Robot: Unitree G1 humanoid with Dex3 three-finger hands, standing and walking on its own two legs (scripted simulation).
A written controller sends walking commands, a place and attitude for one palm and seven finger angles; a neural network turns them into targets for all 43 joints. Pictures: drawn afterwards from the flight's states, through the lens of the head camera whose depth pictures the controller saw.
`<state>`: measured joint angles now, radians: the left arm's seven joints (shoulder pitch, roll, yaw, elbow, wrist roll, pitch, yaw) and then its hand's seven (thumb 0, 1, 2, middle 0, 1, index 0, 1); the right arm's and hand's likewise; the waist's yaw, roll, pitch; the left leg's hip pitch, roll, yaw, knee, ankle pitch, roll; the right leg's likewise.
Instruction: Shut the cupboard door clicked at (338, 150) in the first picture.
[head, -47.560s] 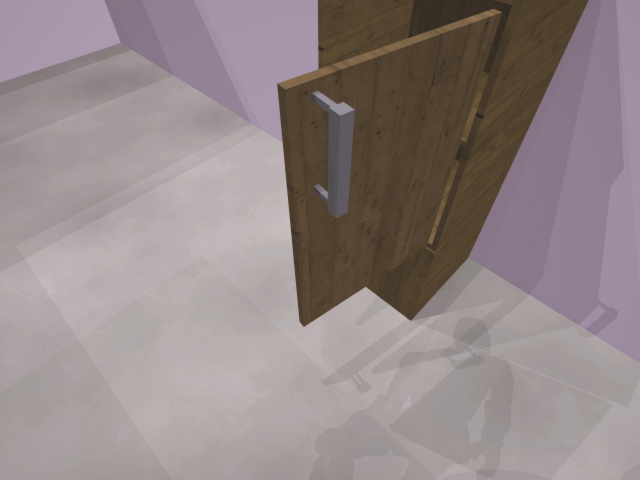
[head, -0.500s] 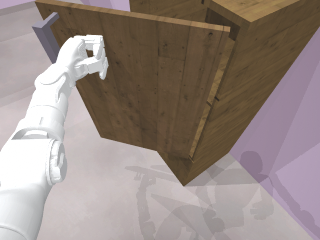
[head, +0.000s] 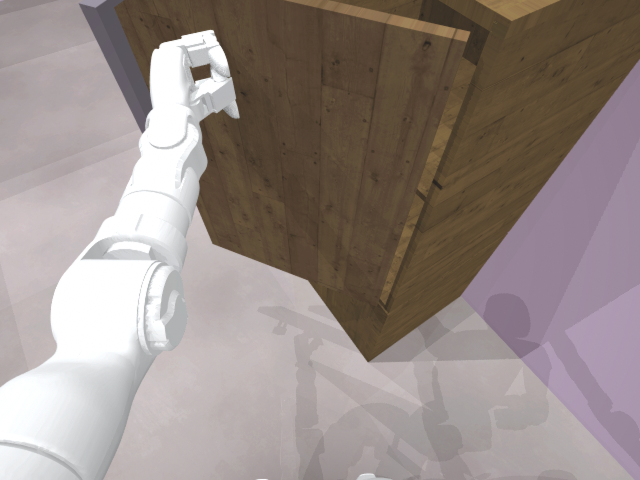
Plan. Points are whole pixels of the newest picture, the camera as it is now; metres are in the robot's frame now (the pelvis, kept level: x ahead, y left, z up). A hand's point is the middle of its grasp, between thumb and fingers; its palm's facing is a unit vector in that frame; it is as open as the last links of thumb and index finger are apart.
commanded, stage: pull the fist back off the door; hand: left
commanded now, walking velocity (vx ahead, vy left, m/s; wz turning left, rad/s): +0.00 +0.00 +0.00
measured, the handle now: (139, 65) +0.60 +0.19 +0.17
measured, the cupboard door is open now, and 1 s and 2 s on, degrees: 33 33 33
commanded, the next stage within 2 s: draw the hand back to the body in 0.66 s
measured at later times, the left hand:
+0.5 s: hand (227, 139) +0.45 +0.07 +0.17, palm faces +0.00 -1.00 -0.01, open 3.1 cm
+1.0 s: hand (209, 162) +0.42 +0.09 +0.18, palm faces +0.00 -1.00 -0.01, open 3.1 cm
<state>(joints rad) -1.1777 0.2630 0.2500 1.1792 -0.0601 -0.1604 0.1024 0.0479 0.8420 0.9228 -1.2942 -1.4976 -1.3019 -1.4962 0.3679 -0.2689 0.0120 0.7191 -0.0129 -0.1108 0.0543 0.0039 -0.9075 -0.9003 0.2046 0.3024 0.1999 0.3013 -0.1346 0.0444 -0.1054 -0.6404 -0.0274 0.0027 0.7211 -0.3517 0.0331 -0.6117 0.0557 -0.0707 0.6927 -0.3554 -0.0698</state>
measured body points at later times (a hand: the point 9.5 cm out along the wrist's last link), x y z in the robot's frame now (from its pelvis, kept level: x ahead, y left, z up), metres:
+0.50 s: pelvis -0.01 -0.01 +0.02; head +0.02 -0.03 +0.47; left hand +0.45 +0.12 +0.18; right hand +0.07 -0.28 -0.10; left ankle -0.01 +0.10 -0.71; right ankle -0.02 -0.07 -0.71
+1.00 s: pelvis +0.00 +0.00 +0.02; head +0.00 -0.03 +0.47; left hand +0.41 +0.14 +0.18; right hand +0.10 -0.24 -0.10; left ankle -0.01 +0.10 -0.71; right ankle -0.02 -0.07 -0.71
